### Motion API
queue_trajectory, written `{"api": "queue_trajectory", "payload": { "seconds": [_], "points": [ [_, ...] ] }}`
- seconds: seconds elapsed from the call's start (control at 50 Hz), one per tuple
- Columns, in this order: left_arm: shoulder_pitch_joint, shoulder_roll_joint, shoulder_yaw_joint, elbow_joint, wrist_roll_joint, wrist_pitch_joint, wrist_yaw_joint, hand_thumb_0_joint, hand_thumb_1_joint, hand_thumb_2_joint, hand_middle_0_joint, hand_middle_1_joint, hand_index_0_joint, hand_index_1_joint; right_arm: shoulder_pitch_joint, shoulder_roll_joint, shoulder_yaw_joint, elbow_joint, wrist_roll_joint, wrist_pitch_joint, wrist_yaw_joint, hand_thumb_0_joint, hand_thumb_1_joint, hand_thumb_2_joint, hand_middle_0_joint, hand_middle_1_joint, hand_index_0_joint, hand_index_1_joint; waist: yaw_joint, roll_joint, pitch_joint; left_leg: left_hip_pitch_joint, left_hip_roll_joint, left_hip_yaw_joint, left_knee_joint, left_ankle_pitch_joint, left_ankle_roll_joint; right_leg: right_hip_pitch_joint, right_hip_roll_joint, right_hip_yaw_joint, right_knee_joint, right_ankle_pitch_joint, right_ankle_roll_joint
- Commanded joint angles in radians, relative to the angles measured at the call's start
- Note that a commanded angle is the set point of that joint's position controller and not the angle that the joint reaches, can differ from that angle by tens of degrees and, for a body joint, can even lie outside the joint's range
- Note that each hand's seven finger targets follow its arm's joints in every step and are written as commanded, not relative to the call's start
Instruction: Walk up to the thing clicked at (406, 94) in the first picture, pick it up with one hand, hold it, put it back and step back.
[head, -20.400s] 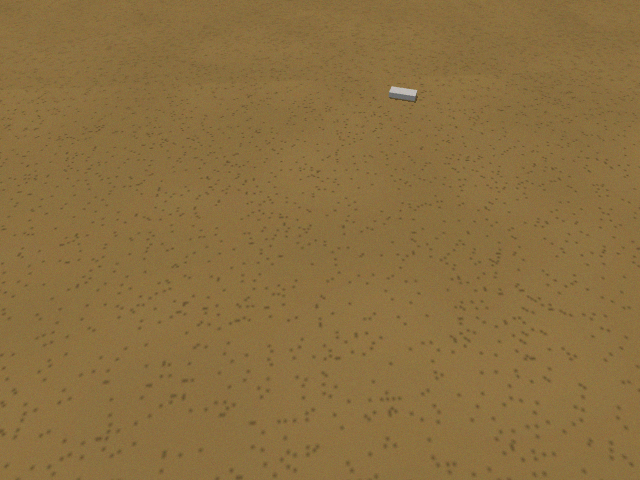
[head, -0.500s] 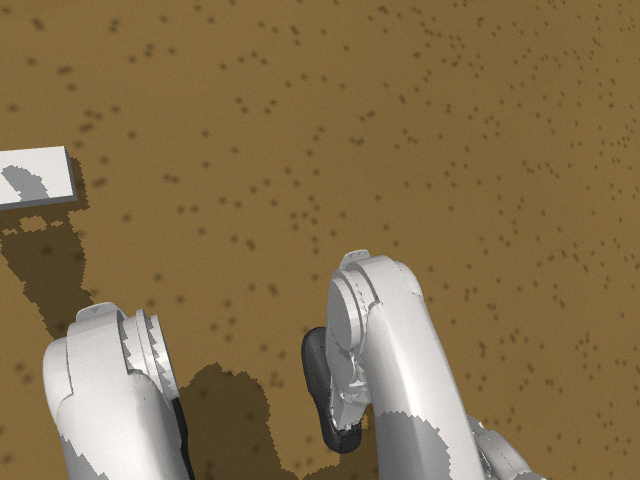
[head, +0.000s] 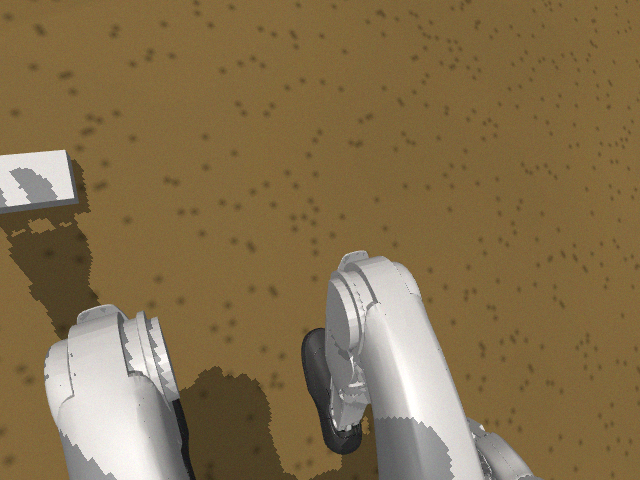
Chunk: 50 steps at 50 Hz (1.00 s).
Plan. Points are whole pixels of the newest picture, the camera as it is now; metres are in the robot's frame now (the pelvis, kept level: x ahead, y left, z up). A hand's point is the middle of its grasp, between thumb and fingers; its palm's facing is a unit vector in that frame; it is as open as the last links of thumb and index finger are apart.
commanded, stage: approach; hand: left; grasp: from above
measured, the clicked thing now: (8, 184) +0.50 +0.33 -0.30
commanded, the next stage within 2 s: close in in 0.64 s
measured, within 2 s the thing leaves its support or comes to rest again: neither
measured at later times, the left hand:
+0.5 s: hand out of the picture +0.50 +0.30 -0.17, palm faces -0.42 -0.07 -0.90, open 14.0 cm
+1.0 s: hand out of the picture +0.48 +0.32 -0.20, palm faces -0.47 -0.10 -0.88, open 14.1 cm
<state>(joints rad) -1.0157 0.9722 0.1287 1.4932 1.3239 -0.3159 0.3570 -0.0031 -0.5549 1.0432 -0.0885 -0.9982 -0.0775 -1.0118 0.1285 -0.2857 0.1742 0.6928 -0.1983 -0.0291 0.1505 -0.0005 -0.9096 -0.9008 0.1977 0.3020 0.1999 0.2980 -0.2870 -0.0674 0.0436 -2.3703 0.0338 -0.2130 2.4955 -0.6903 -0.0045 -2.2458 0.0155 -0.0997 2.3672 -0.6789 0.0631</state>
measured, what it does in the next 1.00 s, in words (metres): stands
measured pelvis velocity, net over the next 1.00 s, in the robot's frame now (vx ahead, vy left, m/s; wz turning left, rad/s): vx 0.00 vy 0.00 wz -0.02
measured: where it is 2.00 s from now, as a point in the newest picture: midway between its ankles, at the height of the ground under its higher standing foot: (258, 440)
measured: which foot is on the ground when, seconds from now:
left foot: down 0.00-1.00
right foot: down 0.00-1.00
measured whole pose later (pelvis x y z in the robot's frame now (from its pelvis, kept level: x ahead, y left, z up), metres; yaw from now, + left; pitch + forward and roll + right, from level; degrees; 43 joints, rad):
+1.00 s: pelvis +0.00 +0.00 +0.00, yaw -1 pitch +31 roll -13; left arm -1.13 1.00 0.05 1.59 1.34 -0.32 0.39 0.00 -0.54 1.02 -0.09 -1.01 -0.09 -1.01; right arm 0.12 -0.31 0.24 0.64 -0.21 -0.03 0.13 0.00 -0.91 -0.90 0.20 0.30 0.20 0.30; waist -0.35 -0.11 0.08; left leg -2.36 0.03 -0.24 2.50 -0.70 -0.01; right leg -2.23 0.02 -0.12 2.35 -0.68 0.06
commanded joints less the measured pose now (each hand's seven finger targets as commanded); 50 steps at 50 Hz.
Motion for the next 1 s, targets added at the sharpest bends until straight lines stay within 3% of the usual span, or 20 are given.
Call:
{"api": "queue_trajectory", "payload": {
  "seconds": [0.0,0.08,0.12,0.18,0.2,0.22,0.24,0.3,0.36,0.42,0.46,0.56,0.58,0.62,0.68,0.78,0.9,0.98],
  "points": [
    [-0.29,0.25,0.014,-0.155,-0.022,0.003,0.025,0.0,-0.56,1.021,-0.067,-1.039,-0.065,-1.04,0.206,-0.283,-0.087,0.006,0.002,0.005,-0.008,0.0,-0.902,-0.896,0.2,0.3,0.2,0.3,-0.018,0.452,-0.67,0.562,-0.01,0.117,-0.263,0.22,0.019,0.296,0.039,-0.104,-0.213,0.25,-0.087],
    [-0.392,0.168,-0.044,-0.195,-0.039,-0.003,0.014,0.0,-0.565,1.021,-0.065,-1.053,-0.066,-1.053,0.225,-0.283,-0.094,0.009,0.012,0.002,-0.009,0.0,-0.904,-0.897,0.2,0.3,0.2,0.3,-0.06,0.448,-0.649,0.55,-0.007,0.111,-0.268,0.164,0.019,0.255,0.039,-0.109,-0.228,0.215,-0.089],
    [-0.423,0.146,-0.068,-0.206,-0.032,-0.003,0.016,0.0,-0.573,1.03,-0.066,-1.05,-0.064,-1.053,0.233,-0.283,-0.095,0.013,0.015,0.0,-0.012,0.0,-0.903,-0.896,0.2,0.3,0.2,0.3,-0.065,0.47,-0.662,0.572,-0.005,0.108,-0.271,0.164,0.014,0.25,0.04,-0.112,-0.225,0.215,-0.091],
    [-0.46,0.127,-0.084,-0.145,-0.025,0.011,0.035,0.0,-0.551,1.017,-0.066,-1.057,-0.07,-1.053,0.244,-0.288,-0.085,0.009,0.014,0.0,-0.015,0.0,-0.899,-0.895,0.2,0.3,0.2,0.3,-0.089,0.482,-0.66,0.582,-0.005,0.098,-0.28,0.184,0.01,0.242,0.038,-0.123,-0.212,0.234,-0.092],
    [-0.439,0.097,-0.105,-0.082,-0.016,0.024,0.037,0.0,-0.555,1.017,-0.066,-1.064,-0.07,-1.059,0.244,-0.282,-0.081,0.01,0.016,-0.002,-0.016,0.0,-0.902,-0.896,0.2,0.3,0.2,0.3,-0.096,0.446,-0.625,0.557,-0.006,0.105,-0.267,0.177,0.017,0.237,0.044,-0.118,-0.222,0.235,-0.091],
    [-0.474,0.137,-0.087,-0.105,-0.008,0.029,0.048,0.0,-0.555,1.022,-0.069,-1.06,-0.072,-1.057,0.248,-0.287,-0.077,0.008,0.017,-0.002,-0.018,0.0,-0.9,-0.895,0.2,0.3,0.2,0.3,-0.086,0.451,-0.636,0.555,-0.009,0.11,-0.274,0.182,0.017,0.246,0.041,-0.116,-0.228,0.236,-0.091],
    [-0.47,0.14,-0.086,-0.06,0.005,0.041,0.054,0.0,-0.551,1.025,-0.074,-1.058,-0.075,-1.056,0.259,-0.285,-0.071,0.004,0.014,-0.003,-0.018,0.0,-0.901,-0.895,0.2,0.3,0.2,0.3,-0.096,0.462,-0.623,0.545,-0.01,0.111,-0.274,0.181,0.016,0.252,0.042,-0.116,-0.224,0.237,-0.093],
    [-0.428,0.193,-0.051,-0.043,0.016,0.078,0.078,0.0,-0.559,1.027,-0.077,-1.043,-0.075,-1.045,0.247,-0.287,-0.057,-0.016,0.015,-0.004,-0.019,0.0,-0.901,-0.895,0.2,0.3,0.2,0.3,-0.055,0.493,-0.68,0.572,-0.013,0.121,-0.285,0.227,0.014,0.294,0.042,-0.11,-0.218,0.271,-0.096],
    [-0.393,0.211,-0.037,-0.017,0.004,0.123,0.08,0.0,-0.549,1.012,-0.081,-1.034,-0.08,-1.034,0.239,-0.287,-0.048,-0.037,0.021,-0.01,-0.019,0.0,-0.902,-0.896,0.2,0.3,0.2,0.3,-0.058,0.463,-0.682,0.549,-0.01,0.132,-0.272,0.251,0.025,0.333,0.046,-0.099,-0.225,0.3,-0.089],
    [-0.356,0.286,0.009,-0.063,-0.027,0.152,0.072,0.0,-0.554,1.016,-0.09,-1.003,-0.083,-1.009,0.219,-0.292,-0.047,-0.055,0.037,-0.01,-0.025,0.0,-0.902,-0.895,0.2,0.3,0.2,0.3,-0.019,0.468,-0.72,0.533,-0.009,0.139,-0.274,0.26,0.03,0.37,0.044,-0.086,-0.223,0.306,-0.087],
    [-0.336,0.296,0.017,-0.082,-0.049,0.161,0.052,0.0,-0.552,1.01,-0.095,-0.992,-0.086,-1.0,0.211,-0.285,-0.047,-0.059,0.043,-0.006,-0.027,0.0,-0.902,-0.895,0.2,0.3,0.2,0.3,-0.017,0.444,-0.733,0.501,-0.007,0.141,-0.273,0.239,0.034,0.397,0.046,-0.079,-0.227,0.289,-0.086],
    [-0.362,0.263,-0.011,-0.129,-0.104,0.133,-0.029,0.0,-0.561,1.009,-0.084,-1.003,-0.08,-1.007,0.226,-0.292,-0.049,-0.037,0.044,-0.002,-0.033,0.0,-0.901,-0.895,0.2,0.3,0.2,0.3,-0.067,0.343,-0.659,0.399,-0.005,0.138,-0.244,0.166,0.048,0.418,0.047,-0.063,-0.267,0.229,-0.074],
    [-0.356,0.243,-0.026,-0.104,-0.104,0.12,-0.048,0.0,-0.556,0.997,-0.086,-1.017,-0.084,-1.017,0.231,-0.295,-0.052,-0.038,0.043,-0.004,-0.035,0.0,-0.904,-0.896,0.2,0.3,0.2,0.3,-0.079,0.331,-0.616,0.383,-0.005,0.133,-0.237,0.141,0.045,0.387,0.047,-0.064,-0.267,0.193,-0.081],
    [-0.395,0.244,-0.032,-0.157,-0.105,0.078,-0.066,0.0,-0.55,1.002,-0.089,-1.026,-0.089,-1.026,0.244,-0.294,-0.051,-0.024,0.033,0.002,-0.036,0.0,-0.902,-0.895,0.2,0.3,0.2,0.3,-0.082,0.35,-0.648,0.415,-0.004,0.123,-0.242,0.131,0.036,0.397,0.048,-0.072,-0.266,0.175,-0.083],
    [-0.398,0.214,-0.056,-0.129,-0.092,0.024,-0.075,0.0,-0.533,1.002,-0.092,-1.042,-0.095,-1.039,0.256,-0.303,-0.05,-0.022,0.019,0.005,-0.037,0.0,-0.902,-0.896,0.2,0.3,0.2,0.3,-0.1,0.346,-0.609,0.429,-0.006,0.111,-0.237,0.117,0.028,0.361,0.047,-0.096,-0.267,0.154,-0.086],
    [-0.405,0.233,-0.061,-0.114,-0.052,-0.026,-0.026,0.0,-0.545,0.995,-0.07,-1.042,-0.08,-1.031,0.241,-0.303,-0.036,-0.025,0.005,0.016,-0.035,0.0,-0.899,-0.896,0.2,0.3,0.2,0.3,-0.078,0.44,-0.64,0.543,-0.002,0.098,-0.256,0.186,0.016,0.332,0.048,-0.12,-0.238,0.218,-0.089],
    [-0.418,0.25,-0.056,-0.062,0.009,-0.016,0.065,0.0,-0.555,1.022,-0.072,-0.983,-0.06,-0.995,0.223,-0.315,-0.021,-0.026,-0.009,0.012,-0.026,0.0,-0.894,-0.898,0.2,0.3,0.2,0.3,-0.092,0.525,-0.635,0.635,0.004,0.084,-0.26,0.298,0.009,0.286,0.048,-0.139,-0.198,0.3,-0.091],
    [-0.424,0.24,-0.061,0.018,0.022,0.003,0.121,0.0,-0.548,1.022,-0.076,-0.967,-0.062,-0.981,0.21,-0.318,-0.008,-0.03,-0.018,-0.005,-0.021,0.0,-0.893,-0.898,0.2,0.3,0.2,0.3,-0.12,0.499,-0.578,0.584,0.005,0.083,-0.248,0.265,0.015,0.278,0.052,-0.142,-0.197,0.292,-0.088]
  ]
}}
